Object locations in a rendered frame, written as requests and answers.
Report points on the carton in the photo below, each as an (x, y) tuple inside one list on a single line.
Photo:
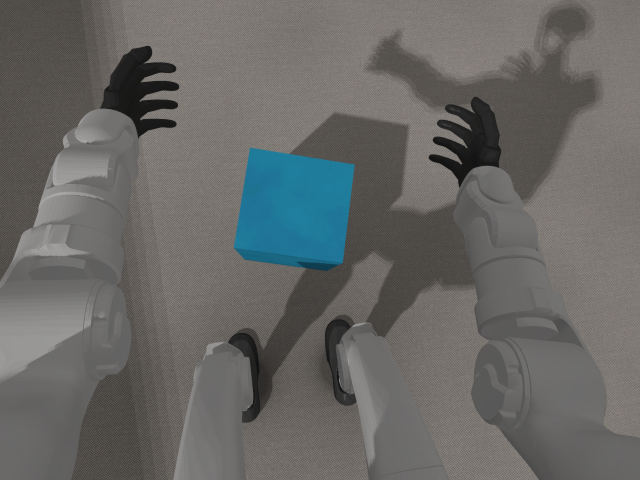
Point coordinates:
[(294, 210)]

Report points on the robot left forearm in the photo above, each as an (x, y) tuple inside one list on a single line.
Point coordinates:
[(83, 210)]

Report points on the robot left upper arm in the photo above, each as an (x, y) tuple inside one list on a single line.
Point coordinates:
[(58, 339)]

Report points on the right robot hand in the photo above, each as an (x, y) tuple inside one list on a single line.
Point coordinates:
[(482, 142)]

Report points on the left robot hand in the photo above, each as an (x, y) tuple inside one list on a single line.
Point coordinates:
[(126, 89)]

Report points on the robot left foot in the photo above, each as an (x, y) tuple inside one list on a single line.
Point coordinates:
[(245, 343)]

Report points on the robot right upper arm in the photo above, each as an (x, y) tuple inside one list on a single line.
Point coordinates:
[(548, 400)]

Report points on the robot left thigh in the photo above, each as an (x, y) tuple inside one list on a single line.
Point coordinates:
[(211, 446)]

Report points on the robot right forearm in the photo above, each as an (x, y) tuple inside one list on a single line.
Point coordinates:
[(515, 297)]

